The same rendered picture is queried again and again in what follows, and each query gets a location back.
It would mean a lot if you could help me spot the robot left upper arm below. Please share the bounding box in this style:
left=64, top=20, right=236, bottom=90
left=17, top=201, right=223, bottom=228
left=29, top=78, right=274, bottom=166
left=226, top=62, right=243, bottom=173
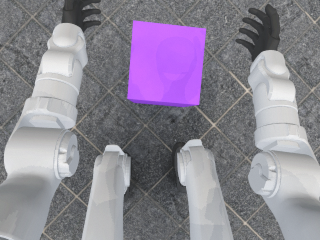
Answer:
left=0, top=126, right=80, bottom=240

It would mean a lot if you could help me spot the carton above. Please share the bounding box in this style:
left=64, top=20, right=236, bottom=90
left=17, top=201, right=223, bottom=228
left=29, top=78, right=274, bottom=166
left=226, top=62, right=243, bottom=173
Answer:
left=127, top=20, right=206, bottom=107

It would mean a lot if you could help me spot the left robot thigh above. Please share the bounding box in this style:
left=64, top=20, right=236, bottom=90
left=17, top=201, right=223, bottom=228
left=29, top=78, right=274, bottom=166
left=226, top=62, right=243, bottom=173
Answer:
left=81, top=151, right=131, bottom=240

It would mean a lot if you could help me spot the left robot hand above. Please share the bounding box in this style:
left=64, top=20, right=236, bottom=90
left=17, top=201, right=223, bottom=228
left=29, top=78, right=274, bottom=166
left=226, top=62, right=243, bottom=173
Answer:
left=61, top=0, right=101, bottom=33

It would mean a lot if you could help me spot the robot right upper arm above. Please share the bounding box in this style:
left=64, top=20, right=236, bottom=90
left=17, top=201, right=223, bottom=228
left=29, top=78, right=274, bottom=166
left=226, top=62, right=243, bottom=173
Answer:
left=248, top=149, right=320, bottom=240

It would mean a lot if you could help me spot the robot left foot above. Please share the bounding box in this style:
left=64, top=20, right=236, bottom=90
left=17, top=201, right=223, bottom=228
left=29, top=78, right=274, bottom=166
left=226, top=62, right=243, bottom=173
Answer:
left=123, top=151, right=132, bottom=203

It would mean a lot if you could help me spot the robot left forearm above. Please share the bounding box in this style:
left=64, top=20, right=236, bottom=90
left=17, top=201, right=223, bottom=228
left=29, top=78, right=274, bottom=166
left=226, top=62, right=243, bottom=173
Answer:
left=4, top=23, right=88, bottom=172

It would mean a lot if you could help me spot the right robot hand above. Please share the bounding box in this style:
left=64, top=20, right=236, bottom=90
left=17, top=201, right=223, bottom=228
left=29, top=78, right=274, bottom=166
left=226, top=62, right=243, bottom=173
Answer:
left=235, top=4, right=281, bottom=62

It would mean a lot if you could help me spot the robot right forearm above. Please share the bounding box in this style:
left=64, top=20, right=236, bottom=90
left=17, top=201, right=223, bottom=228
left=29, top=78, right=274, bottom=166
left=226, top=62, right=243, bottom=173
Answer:
left=248, top=50, right=320, bottom=167

